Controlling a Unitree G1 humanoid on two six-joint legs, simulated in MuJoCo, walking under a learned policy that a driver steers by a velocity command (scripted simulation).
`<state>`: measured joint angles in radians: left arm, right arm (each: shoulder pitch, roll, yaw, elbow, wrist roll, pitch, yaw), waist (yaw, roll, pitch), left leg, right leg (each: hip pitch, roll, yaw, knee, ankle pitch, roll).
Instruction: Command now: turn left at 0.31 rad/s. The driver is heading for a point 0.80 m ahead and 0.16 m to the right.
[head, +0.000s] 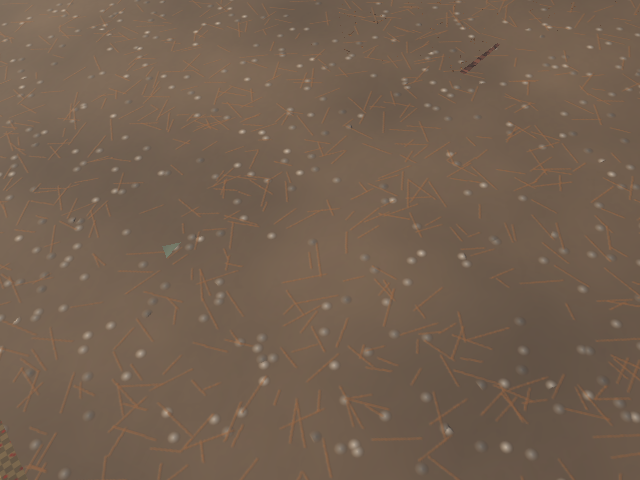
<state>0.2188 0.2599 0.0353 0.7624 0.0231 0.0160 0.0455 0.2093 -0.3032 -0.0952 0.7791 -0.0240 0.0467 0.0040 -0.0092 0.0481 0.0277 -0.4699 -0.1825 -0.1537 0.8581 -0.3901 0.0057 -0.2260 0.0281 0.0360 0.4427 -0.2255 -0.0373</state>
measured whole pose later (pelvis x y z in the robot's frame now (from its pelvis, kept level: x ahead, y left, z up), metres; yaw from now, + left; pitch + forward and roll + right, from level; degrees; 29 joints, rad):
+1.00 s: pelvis +0.12 -0.07 -0.01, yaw -22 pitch +2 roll +1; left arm 0.48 0.26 0.05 0.91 0.01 -0.05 0.00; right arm 0.05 -0.29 -0.03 0.78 -0.03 -0.02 0.04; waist 0.07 0.04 0.03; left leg -0.60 0.03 0.04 0.65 -0.07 -0.01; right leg 0.12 0.10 0.19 0.19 -0.32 -0.11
